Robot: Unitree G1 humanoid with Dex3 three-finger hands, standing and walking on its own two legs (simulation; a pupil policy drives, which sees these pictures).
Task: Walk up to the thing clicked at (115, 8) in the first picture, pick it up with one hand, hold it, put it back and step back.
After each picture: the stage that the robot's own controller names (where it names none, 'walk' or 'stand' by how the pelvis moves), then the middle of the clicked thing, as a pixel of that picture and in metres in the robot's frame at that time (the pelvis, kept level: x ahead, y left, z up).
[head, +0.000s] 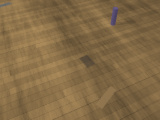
stand; (114, 16) +1.97 -0.43 -0.66
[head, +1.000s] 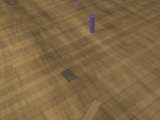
walk; (92, 24) +1.87 +0.04 -0.63
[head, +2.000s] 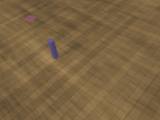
walk; (53, 49) +1.27 +0.42 -0.65
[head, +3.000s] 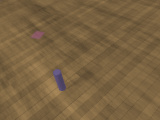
walk; (59, 80) +0.87 +0.32 -0.65
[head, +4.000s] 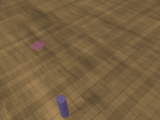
walk; (63, 107) +0.61 +0.23 -0.65
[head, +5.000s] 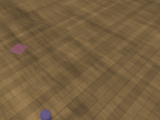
stand; out of the picture +0.47 +0.25 -0.64
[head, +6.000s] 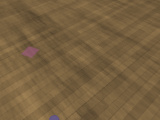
stand; out of the picture +0.45 +0.22 -0.65
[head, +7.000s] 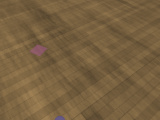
stand; out of the picture +0.44 +0.17 -0.65
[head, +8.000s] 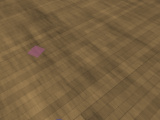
stand; out of the picture +0.41 +0.19 -0.66
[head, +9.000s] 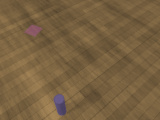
stand; (60, 105) +0.50 +0.17 -0.63
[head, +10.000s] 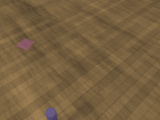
stand; (52, 119) +0.46 +0.22 -0.64
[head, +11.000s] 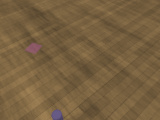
stand; out of the picture +0.47 +0.21 -0.65
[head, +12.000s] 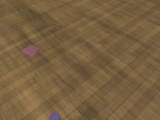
stand; out of the picture +0.46 +0.22 -0.66
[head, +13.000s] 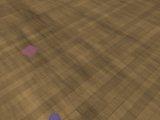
stand; out of the picture +0.46 +0.22 -0.66
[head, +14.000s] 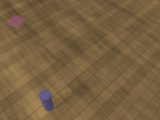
go down; (47, 101) +0.48 +0.22 -0.59
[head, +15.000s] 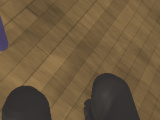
go down; out of the picture +0.53 +0.25 -0.22
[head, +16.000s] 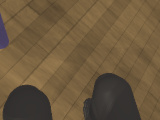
close in; out of the picture +0.53 +0.25 -0.22
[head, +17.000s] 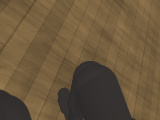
close in; out of the picture +0.51 +0.29 -0.17
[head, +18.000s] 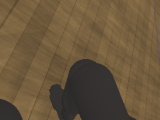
close; out of the picture +0.51 +0.30 -0.18
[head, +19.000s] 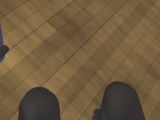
lift; out of the picture +0.43 +0.29 -0.05
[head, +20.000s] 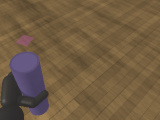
hold; (33, 88) +0.32 +0.17 +0.06
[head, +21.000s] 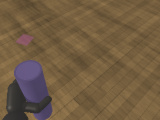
hold; (37, 94) +0.31 +0.17 +0.03
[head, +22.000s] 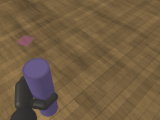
crouch; (43, 91) +0.32 +0.15 +0.03
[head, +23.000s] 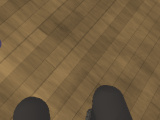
crouch; out of the picture +0.51 +0.26 -0.04
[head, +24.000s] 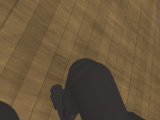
lower; out of the picture +0.50 +0.28 -0.18
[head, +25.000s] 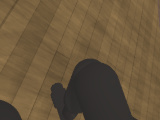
lower; out of the picture +0.51 +0.30 -0.18
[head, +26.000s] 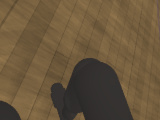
lower; out of the picture +0.51 +0.30 -0.18
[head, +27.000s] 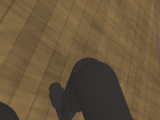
lower; out of the picture +0.51 +0.30 -0.19
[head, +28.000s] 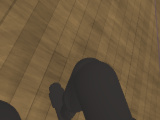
loosen; out of the picture +0.51 +0.28 -0.19
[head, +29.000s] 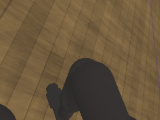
withdraw; out of the picture +0.50 +0.28 -0.19
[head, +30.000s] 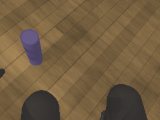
walk; (33, 50) +0.53 +0.20 -0.27
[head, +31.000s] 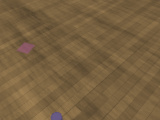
stand; out of the picture +0.45 +0.18 -0.59
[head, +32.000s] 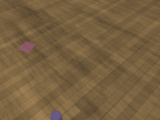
stand; out of the picture +0.46 +0.19 -0.60
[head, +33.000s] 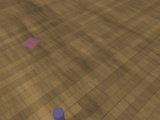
stand; out of the picture +0.46 +0.18 -0.61
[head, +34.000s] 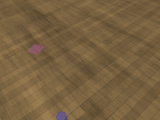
walk; out of the picture +0.47 +0.19 -0.65
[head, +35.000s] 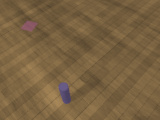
walk; (65, 93) +0.57 +0.18 -0.64
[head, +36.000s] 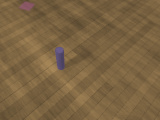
walk; (60, 59) +0.89 +0.17 -0.62
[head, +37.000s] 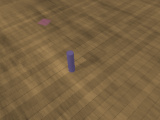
stand; (70, 61) +1.08 +0.18 -0.64
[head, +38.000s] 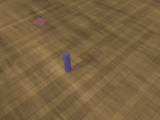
stand; (67, 62) +1.07 +0.19 -0.66
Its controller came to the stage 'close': yes
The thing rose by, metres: 0.69
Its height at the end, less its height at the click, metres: +0.00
